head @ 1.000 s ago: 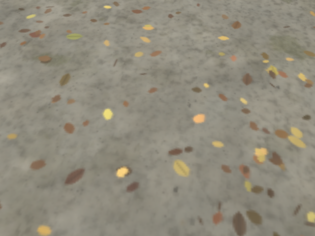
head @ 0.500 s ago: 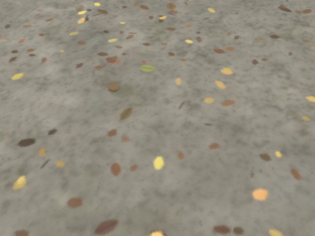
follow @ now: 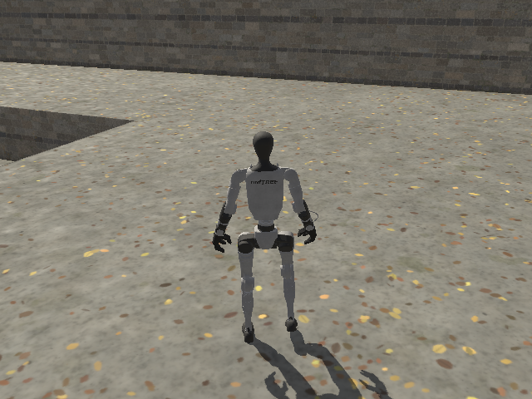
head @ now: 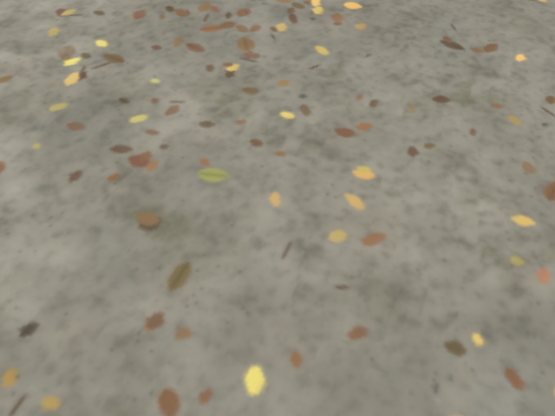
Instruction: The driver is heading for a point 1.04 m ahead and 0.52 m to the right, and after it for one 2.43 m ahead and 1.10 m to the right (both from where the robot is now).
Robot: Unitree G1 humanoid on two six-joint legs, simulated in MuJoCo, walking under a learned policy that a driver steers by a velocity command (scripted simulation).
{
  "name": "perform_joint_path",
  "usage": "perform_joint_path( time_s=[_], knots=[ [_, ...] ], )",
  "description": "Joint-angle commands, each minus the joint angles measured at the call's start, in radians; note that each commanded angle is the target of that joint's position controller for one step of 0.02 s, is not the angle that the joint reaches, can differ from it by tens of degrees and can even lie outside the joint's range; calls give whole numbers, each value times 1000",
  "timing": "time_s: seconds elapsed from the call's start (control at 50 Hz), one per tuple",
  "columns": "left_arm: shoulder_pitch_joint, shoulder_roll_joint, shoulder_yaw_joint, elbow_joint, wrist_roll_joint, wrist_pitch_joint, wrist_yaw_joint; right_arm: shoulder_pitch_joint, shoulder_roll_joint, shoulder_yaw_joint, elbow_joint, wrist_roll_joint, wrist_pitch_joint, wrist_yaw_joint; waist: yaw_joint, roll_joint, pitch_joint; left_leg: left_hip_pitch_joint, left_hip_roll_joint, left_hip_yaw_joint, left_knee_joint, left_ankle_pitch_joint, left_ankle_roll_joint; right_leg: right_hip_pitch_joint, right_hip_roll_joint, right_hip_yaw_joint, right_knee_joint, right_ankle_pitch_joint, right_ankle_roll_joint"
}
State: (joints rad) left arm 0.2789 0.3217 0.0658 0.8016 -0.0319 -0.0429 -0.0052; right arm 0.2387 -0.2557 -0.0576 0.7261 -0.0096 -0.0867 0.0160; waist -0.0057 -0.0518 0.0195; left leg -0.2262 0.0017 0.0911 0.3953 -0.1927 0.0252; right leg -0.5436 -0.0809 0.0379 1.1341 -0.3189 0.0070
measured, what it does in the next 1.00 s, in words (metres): walks ahead, turning right: right foot, then left foot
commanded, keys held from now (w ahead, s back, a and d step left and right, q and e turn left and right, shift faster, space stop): w+e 1.00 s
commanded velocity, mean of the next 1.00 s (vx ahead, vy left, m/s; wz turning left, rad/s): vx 0.50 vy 0.00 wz -0.56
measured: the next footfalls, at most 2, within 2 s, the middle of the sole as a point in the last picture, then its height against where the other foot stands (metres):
right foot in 0.32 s outside the picture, level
left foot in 0.80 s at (305, 356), level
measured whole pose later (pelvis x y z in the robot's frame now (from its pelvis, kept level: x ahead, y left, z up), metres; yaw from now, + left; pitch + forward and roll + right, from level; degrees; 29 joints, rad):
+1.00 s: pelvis +0.53 -0.13 +0.00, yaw -36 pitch +1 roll +2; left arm 0.29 0.32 0.08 0.68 -0.03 -0.01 0.01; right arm 0.23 -0.26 -0.06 0.76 -0.01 -0.10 0.01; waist -0.02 -0.05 0.03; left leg -0.22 -0.03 0.07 0.40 -0.19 0.03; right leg -0.54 -0.04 0.07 1.16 -0.33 -0.01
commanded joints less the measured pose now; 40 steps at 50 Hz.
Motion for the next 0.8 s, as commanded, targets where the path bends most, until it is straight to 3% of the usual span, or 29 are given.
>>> perform_joint_path(
  time_s=[0.02,0.12,0.22,0.26,0.28,0.3,0.32,0.34,0.36,0.38,0.4,0.42,0.44,0.46,0.52,0.62,0.68,0.74,0.78,0.8],
  knots=[
    [1,20,8,-80,5,12,-1,-37,-119,-37,-36,-4,-32,-9,17,135,-1,92,282,-185,-255,192,178,-144,-62,61,-36,100,16],
    [-135,-4,-6,-129,11,8,-29,-9,-168,-53,3,1,-24,-25,-22,104,38,116,257,-10,-270,234,149,-118,-44,12,-319,331,4],
    [-261,17,-4,-196,12,13,-54,49,-215,-71,46,28,1,-27,-56,95,77,247,298,58,-220,273,115,-123,-22,-51,-463,265,-51],
    [-247,41,8,-212,15,16,-58,46,-243,-79,51,37,15,-29,-29,116,46,293,301,89,-115,533,94,-51,27,-104,-482,166,-88],
    [-190,64,22,-206,15,20,-57,41,-258,-83,51,42,23,-31,9,132,-2,299,292,108,-7,710,81,43,70,-139,-484,120,-111],
    [-52,102,48,-172,12,23,-51,26,-256,-80,48,48,32,-33,91,118,-75,258,259,142,184,803,55,229,124,-167,-539,149,-143],
    [123,175,86,-124,8,31,-34,47,-224,-66,41,34,30,-37,165,70,-169,78,218,153,449,661,12,525,127,-98,-559,189,-183],
    [130,304,109,-122,-2,33,-18,121,-85,-23,-14,-14,14,-31,71,-220,-215,-374,52,128,833,-205,-63,838,-140,419,-632,102,-341],
    [139,271,89,-170,7,11,-26,74,-113,-13,-34,10,-25,-21,102,-163,-404,-520,-41,-142,1008,-423,-67,945,-264,833,-821,-80,-451],
    [118,195,68,-159,14,-6,-33,-35,-186,-32,-61,52,-46,-11,134,-66,-290,-617,14,-189,1013,-333,-43,891,-243,712,-858,-46,-387],
    [81,164,59,-156,12,-16,-32,-62,-173,-24,-69,50,-59,-13,104,-30,-192,-611,55,-181,937,-249,-22,764,-201,580,-847,23,-352],
    [10,129,48,-166,13,-18,-29,-62,-170,-25,-55,23,-62,-22,57,28,-128,-548,93,-182,847,-189,-21,621,-159,477,-843,133,-318],
    [-39,97,36,-183,24,-19,-24,-47,-183,-34,-47,7,-54,-25,20,15,-106,-468,115,-190,782,-150,-23,517,-128,406,-857,239,-304],
    [-59,93,34,-196,31,-19,-21,-35,-183,-37,-46,3,-41,-22,-1,3,-97,-417,118,-190,751,-129,-30,455,-114,382,-878,290,-305],
    [-40,117,41,-186,23,-25,-4,-54,-138,-27,-52,-8,-15,-22,-10,24,-66,-386,102,-160,615,-64,-70,349,-84,296,-908,400,-312],
    [27,136,48,-157,12,-13,19,-237,-92,-3,-92,1,-17,-9,57,-18,-13,-318,34,-148,251,246,-96,283,-10,223,-901,267,-239],
    [77,140,51,-135,5,-6,21,-303,-110,-6,-114,15,-28,4,82,-29,-4,-275,8,-163,155,276,-87,313,-33,281,-864,204,-226],
    [85,130,51,-127,6,3,25,-291,-146,-21,-116,19,-41,13,64,-56,-10,-236,-1,-184,95,180,-57,392,-60,368,-781,188,-207],
    [63,113,47,-134,8,10,25,-190,-166,-37,-90,19,-50,8,5,-81,-38,-99,-6,-159,46,132,-20,392,-38,386,-697,231,-178],
    [58,71,32,-143,13,8,22,-88,-196,-52,-73,7,-55,1,-45,-61,-116,80,46,-190,42,122,20,348,13,345,-557,252,-146]
  ],
)
Keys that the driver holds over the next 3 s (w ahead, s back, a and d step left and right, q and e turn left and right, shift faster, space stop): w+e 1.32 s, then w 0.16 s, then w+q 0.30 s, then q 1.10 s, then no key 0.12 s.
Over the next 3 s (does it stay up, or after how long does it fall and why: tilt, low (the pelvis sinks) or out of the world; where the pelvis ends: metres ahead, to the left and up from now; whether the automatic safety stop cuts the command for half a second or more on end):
stays up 0.99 -0.60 0.00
